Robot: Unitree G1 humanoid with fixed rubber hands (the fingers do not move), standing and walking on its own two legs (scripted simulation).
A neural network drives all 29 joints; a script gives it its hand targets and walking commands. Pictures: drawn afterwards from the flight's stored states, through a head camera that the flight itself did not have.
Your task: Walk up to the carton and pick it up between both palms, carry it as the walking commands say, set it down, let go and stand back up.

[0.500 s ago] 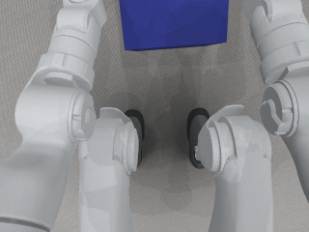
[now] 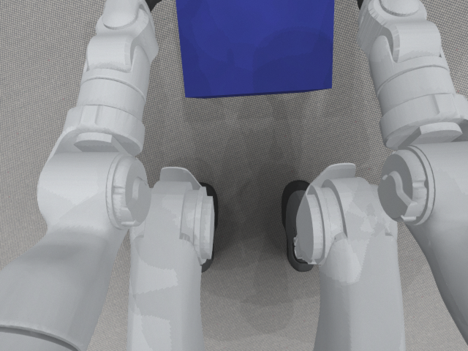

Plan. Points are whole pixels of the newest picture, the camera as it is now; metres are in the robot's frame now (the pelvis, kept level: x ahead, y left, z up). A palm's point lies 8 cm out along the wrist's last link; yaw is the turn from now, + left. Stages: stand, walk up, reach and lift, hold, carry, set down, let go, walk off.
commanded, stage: reach and lift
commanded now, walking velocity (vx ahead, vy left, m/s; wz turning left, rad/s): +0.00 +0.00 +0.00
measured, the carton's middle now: out of the picture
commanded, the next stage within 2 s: none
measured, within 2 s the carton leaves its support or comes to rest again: leaves its support in 0.10 s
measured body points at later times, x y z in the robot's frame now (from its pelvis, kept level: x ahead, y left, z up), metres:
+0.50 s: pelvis -0.01 +0.00 +0.02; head +0.34 -0.01 +0.31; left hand +0.55 +0.14 -0.11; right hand +0.56 -0.15 -0.11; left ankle +0.10 +0.12 -0.32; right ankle +0.10 -0.11 -0.32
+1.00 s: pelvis +0.00 +0.00 +0.07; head +0.33 -0.01 +0.37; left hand +0.54 +0.14 -0.04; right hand +0.55 -0.15 -0.05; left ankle +0.10 +0.12 -0.32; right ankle +0.10 -0.11 -0.32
